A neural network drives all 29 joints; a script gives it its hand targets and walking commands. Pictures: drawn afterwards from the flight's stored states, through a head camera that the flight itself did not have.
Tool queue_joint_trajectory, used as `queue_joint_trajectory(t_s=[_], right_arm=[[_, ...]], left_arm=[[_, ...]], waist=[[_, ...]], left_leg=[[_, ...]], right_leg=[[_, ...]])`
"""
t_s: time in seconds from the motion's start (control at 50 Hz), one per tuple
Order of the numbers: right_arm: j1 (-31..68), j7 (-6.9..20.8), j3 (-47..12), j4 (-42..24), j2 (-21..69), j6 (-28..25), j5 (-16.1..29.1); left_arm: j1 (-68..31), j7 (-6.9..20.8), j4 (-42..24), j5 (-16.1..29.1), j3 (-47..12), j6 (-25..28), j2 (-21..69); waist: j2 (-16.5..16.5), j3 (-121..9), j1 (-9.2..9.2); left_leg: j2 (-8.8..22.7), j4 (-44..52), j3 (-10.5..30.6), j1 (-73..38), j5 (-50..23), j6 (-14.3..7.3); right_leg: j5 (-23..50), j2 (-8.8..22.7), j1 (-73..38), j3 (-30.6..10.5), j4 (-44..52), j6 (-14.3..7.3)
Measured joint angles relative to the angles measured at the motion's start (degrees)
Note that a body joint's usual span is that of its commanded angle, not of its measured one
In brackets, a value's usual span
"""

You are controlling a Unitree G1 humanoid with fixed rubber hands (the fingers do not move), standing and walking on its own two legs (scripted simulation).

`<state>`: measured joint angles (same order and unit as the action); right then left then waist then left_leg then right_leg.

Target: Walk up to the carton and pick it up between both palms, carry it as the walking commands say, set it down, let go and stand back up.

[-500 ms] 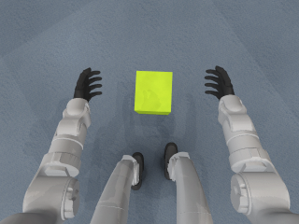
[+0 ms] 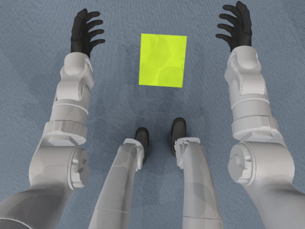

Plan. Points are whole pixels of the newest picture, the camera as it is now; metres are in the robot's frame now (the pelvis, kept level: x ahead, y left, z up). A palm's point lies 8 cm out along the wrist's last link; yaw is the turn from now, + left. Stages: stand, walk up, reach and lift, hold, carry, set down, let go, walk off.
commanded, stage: reach and lift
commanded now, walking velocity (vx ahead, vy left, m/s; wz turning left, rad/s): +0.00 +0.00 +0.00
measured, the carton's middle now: (161, 64) +0.48 +0.00 -0.56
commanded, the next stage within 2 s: none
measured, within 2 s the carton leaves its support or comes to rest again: neither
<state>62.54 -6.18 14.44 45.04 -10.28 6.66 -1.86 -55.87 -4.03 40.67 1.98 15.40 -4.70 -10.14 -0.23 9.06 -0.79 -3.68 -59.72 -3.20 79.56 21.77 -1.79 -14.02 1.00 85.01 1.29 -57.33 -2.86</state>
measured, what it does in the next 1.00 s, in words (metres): lowers itself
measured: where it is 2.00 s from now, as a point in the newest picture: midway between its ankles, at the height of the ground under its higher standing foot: (159, 148)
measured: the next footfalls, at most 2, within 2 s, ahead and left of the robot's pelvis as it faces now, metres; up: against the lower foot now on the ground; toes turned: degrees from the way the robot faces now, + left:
none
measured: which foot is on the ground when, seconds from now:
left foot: down 0.00-1.00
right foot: down 0.00-1.00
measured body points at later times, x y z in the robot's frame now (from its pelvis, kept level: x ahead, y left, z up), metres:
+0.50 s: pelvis -0.07 -0.02 -0.15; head +0.30 -0.02 +0.08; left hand +0.47 +0.16 -0.31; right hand +0.51 -0.18 -0.31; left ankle +0.03 +0.09 -0.63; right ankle +0.09 -0.11 -0.63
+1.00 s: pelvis -0.07 -0.01 -0.26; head +0.32 +0.00 -0.05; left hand +0.48 +0.16 -0.46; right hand +0.51 -0.16 -0.46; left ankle +0.03 +0.09 -0.63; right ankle +0.08 -0.11 -0.63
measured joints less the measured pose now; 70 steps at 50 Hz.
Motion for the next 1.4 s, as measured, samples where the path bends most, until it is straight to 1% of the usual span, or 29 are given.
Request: queue_joint_trajectory(t_s=[0.06,0.16,0.22,0.28,0.3,0.36,0.42,0.48,0.52,0.62,0.66,0.74,0.88,0.92,1.02,1.08,1.16,1.24,1.34,1.4], right_arm=[[1.00,0.31,0.23,0.00,-0.95,-0.84,0.00],[5.04,0.57,0.51,0.81,-3.69,-0.90,0.00],[9.29,0.64,0.54,0.80,-5.41,-0.90,0.08],[13.85,0.62,0.54,0.82,-6.85,-0.77,1.01],[14.40,0.46,0.54,0.86,-6.97,-0.38,1.31],[15.72,-0.43,0.55,0.89,-6.77,2.43,4.00],[17.04,-2.03,0.56,0.87,-7.03,5.14,4.91],[19.30,-3.06,0.46,1.18,-8.16,6.24,5.45],[21.79,-3.10,-0.21,3.38,-9.26,6.29,5.82],[27.04,-2.88,-1.33,10.10,-10.43,6.29,6.38],[27.88,-2.81,-1.48,10.93,-10.25,6.15,6.39],[27.93,-2.81,-2.28,10.94,-10.15,5.14,6.79],[26.83,-2.90,-2.90,11.99,-10.32,3.42,7.70],[26.83,-2.89,-3.15,12.81,-10.61,2.79,8.10],[26.74,-2.81,-4.03,14.01,-11.23,1.37,9.09],[27.62,-2.58,-4.05,16.04,-11.97,0.49,9.14],[28.75,-1.59,-4.06,19.20,-13.01,-0.99,9.20],[29.80,-0.35,-4.06,22.27,-12.62,-1.67,9.79],[30.12,-0.14,-4.09,22.87,-13.31,-2.45,10.15],[29.86,-0.12,-5.37,22.88,-14.05,-2.58,10.61]], left_arm=[[-1.21,-1.00,-0.01,1.32,-0.36,0.23,0.21],[-5.39,-2.89,-0.01,2.39,-2.30,0.10,0.20],[-9.39,-4.57,-0.60,3.25,-3.91,-0.58,-0.09],[-13.70,-5.90,-1.58,3.82,-5.64,-2.40,-0.81],[-14.28,-6.28,-1.56,3.86,-6.08,-3.02,-0.83],[-15.10,-7.40,-2.19,5.63,-6.81,-6.15,-1.39],[-16.56,-8.03,-2.31,6.19,-6.92,-8.73,-2.66],[-19.40,-8.06,-2.27,8.10,-7.49,-9.74,-4.40],[-22.01,-7.74,-1.05,8.98,-8.10,-9.80,-5.31],[-28.15,-5.98,6.58,9.10,-8.64,-9.74,-5.79],[-29.08,-5.55,9.10,8.73,-8.64,-9.51,-5.79],[-29.08,-5.72,9.19,8.65,-8.63,-8.39,-5.79],[-29.06,-5.98,9.88,11.85,-10.05,-6.11,-5.78],[-29.06,-6.00,11.15,12.02,-10.54,-5.71,-5.79],[-29.07,-6.12,11.62,13.45,-12.09,-4.66,-5.78],[-29.07,-6.12,12.30,13.71,-13.42,-3.81,-5.78],[-29.06,-5.76,13.68,13.70,-14.65,-2.94,-5.79],[-29.06,-5.43,15.49,13.79,-15.37,-2.55,-5.83],[-29.05,-5.27,15.72,13.66,-16.01,-1.85,-5.81],[-29.06,-5.23,16.12,13.71,-16.01,-1.83,-5.81]], waist=[[0.03,2.84,0.00],[0.20,8.05,0.00],[0.35,14.57,0.00],[0.38,21.39,0.00],[0.39,21.51,0.00],[0.39,21.24,0.00],[0.47,21.16,0.00],[0.54,21.07,0.00],[0.68,20.99,0.00],[0.74,20.86,0.01],[0.74,20.90,0.00],[0.74,21.03,0.00],[0.74,21.06,0.00],[0.74,21.04,0.00],[0.73,21.06,0.00],[0.73,21.03,0.00],[0.73,20.97,0.00],[0.82,20.95,0.01],[1.19,20.94,0.00],[1.19,20.94,0.00]], left_leg=[[-0.29,-2.45,0.56,0.94,0.43,0.00],[-1.16,-10.19,1.94,4.15,2.99,0.00],[-1.47,-15.58,2.41,4.57,4.37,0.00],[-1.49,-21.30,2.47,5.22,5.97,0.07],[-1.46,-23.22,2.40,6.92,6.39,0.17],[-1.11,-28.82,1.98,11.44,7.66,0.37],[-0.81,-33.81,1.58,14.65,8.83,0.50],[-0.72,-37.79,1.25,17.75,9.35,0.70],[-0.71,-39.92,1.06,19.87,9.38,0.86],[-0.53,-44.36,0.67,25.05,9.43,1.15],[-0.39,-45.95,0.52,27.17,9.57,1.20],[-0.32,-49.33,0.21,30.98,10.18,1.20],[-0.53,-55.95,-0.35,36.14,12.12,1.20],[-0.66,-57.45,-0.48,37.43,12.52,1.14],[-1.07,-60.40,-0.74,40.26,13.11,0.83],[-1.29,-62.11,-0.90,41.73,13.40,0.69],[-1.61,-64.29,-1.10,43.75,13.66,0.59],[-0.92,-66.23,-1.44,44.66,14.47,0.00],[-0.64,-67.79,-1.62,44.96,15.28,-0.02],[-0.70,-68.20,-1.65,44.91,15.55,-0.02]], right_leg=[[-0.42,0.04,0.67,0.00,-2.24,0.00],[-3.18,0.10,3.27,0.00,-9.63,0.34],[-4.60,-0.03,3.45,0.00,-14.73,0.37],[-5.93,-0.27,4.09,0.01,-20.15,0.43],[-6.22,-0.30,5.81,0.01,-22.00,0.46],[-6.99,-0.56,10.61,0.01,-27.39,0.46],[-7.68,-0.73,14.13,0.01,-32.27,0.46],[-7.93,-0.68,17.48,0.01,-36.25,0.38],[-7.82,-0.60,19.71,0.01,-38.35,0.23],[-7.53,-0.58,25.14,0.01,-42.66,0.22],[-7.47,-0.65,27.39,0.01,-44.17,0.21],[-7.73,-0.59,31.40,0.01,-47.45,0.07],[-9.30,-0.10,36.67,0.01,-53.83,-0.01],[-9.70,0.11,37.91,0.01,-55.28,-0.01],[-10.43,0.67,40.46,0.01,-58.07,-0.01],[-10.81,1.01,41.74,0.01,-59.66,-0.01],[-11.24,1.50,43.53,0.01,-61.77,-0.01],[-11.34,0.97,44.75,0.01,-63.31,-0.01],[-11.76,0.78,45.48,0.01,-64.89,-0.01],[-12.00,0.87,45.66,0.01,-65.53,-0.01]])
